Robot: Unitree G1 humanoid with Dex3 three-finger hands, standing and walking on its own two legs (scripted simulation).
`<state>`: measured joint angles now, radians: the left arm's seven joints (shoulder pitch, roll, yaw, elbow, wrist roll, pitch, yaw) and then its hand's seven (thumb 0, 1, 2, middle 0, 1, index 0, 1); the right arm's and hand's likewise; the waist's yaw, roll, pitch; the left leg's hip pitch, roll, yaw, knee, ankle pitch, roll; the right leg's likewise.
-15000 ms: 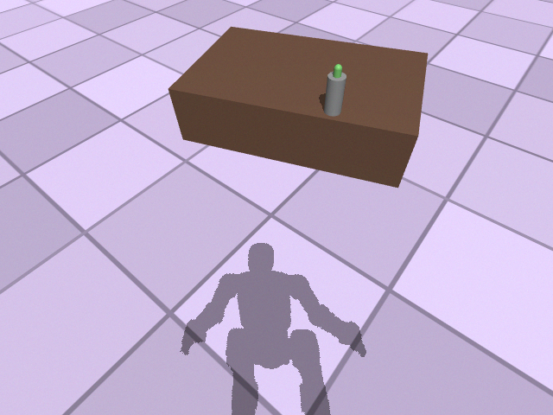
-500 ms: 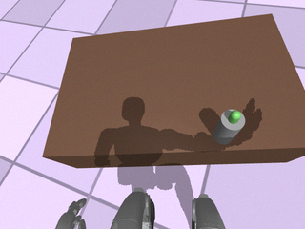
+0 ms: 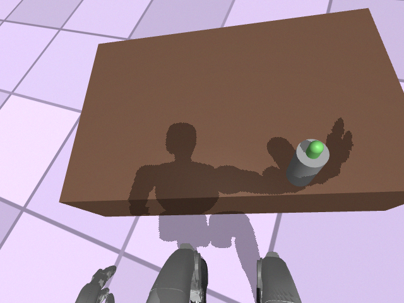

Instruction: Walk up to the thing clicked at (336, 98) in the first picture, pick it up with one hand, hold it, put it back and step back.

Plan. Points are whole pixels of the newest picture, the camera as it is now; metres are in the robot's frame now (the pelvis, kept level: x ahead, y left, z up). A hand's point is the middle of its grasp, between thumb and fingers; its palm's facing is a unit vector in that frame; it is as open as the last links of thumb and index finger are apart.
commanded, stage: approach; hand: right
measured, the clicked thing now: (307, 161) +0.46 -0.21 -0.24
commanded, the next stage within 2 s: close in in 0.54 s
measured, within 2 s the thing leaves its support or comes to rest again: neither
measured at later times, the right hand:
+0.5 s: hand (379, 170) +0.41 -0.35 -0.17, palm faces +0.15 +0.99 +0.02, open 17.7 cm
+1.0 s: hand (320, 174) +0.43 -0.25 -0.28, palm faces +0.13 +0.99 -0.01, open 17.5 cm
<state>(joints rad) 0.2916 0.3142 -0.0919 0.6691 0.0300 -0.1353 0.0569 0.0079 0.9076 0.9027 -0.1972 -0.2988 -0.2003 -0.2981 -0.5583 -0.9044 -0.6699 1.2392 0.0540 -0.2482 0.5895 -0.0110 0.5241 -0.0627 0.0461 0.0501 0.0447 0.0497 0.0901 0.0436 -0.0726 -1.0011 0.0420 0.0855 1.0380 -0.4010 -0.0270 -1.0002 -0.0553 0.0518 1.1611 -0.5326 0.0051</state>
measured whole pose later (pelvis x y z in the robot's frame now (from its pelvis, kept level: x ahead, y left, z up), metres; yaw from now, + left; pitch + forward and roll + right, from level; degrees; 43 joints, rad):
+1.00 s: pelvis -0.08 +0.01 -0.30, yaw +2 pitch +34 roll +6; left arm 0.22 0.30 -0.07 0.67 0.07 -0.07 -0.04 0.01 0.90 0.89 -0.20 -0.30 -0.21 -0.29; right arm -0.84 -0.59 -0.60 1.02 0.07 -0.43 0.33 -0.02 0.54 -0.02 0.06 0.04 0.05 0.04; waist 0.16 -0.02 -0.14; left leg -2.14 0.08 0.04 2.09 -0.54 -0.02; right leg -2.11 0.00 0.10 2.23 -0.70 0.01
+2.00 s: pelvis -0.07 +0.00 -0.29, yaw +0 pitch +35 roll +4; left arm 0.19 0.31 -0.03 0.64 0.07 0.01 -0.06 0.01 0.89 0.91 -0.20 -0.29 -0.20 -0.30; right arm -0.90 -0.48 -0.49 1.04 0.04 -0.48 0.16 -0.01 0.35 -0.37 0.75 0.57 0.77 0.57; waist 0.16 -0.01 -0.14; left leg -2.12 0.10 0.01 2.09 -0.58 -0.03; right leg -2.09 0.02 0.07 2.19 -0.71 0.01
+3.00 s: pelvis -0.06 +0.00 -0.21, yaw +0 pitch +35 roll +3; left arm 0.18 0.29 0.00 0.66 0.05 -0.03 0.00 0.01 0.89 0.92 -0.20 -0.29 -0.20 -0.30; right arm -0.78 -0.42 -0.43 0.86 0.06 -0.38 0.09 -0.01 0.48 -1.06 0.66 0.92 0.69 0.92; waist 0.16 -0.01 -0.15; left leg -1.90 0.09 0.02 1.86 -0.58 -0.03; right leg -1.87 -0.01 0.05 1.96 -0.71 0.01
